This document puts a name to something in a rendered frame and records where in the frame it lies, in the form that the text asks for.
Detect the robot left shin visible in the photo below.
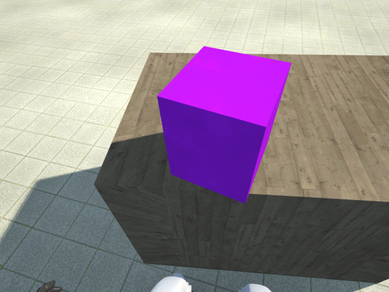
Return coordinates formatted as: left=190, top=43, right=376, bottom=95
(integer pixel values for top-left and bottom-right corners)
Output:
left=173, top=273, right=186, bottom=281

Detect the carton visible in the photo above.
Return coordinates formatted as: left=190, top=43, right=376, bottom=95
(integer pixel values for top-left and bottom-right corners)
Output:
left=157, top=46, right=291, bottom=204

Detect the pedestal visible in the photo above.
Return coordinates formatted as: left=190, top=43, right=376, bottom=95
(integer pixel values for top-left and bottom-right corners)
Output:
left=94, top=53, right=389, bottom=283

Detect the robot left thigh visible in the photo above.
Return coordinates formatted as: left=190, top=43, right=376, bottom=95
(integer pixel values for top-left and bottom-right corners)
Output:
left=150, top=276, right=191, bottom=292

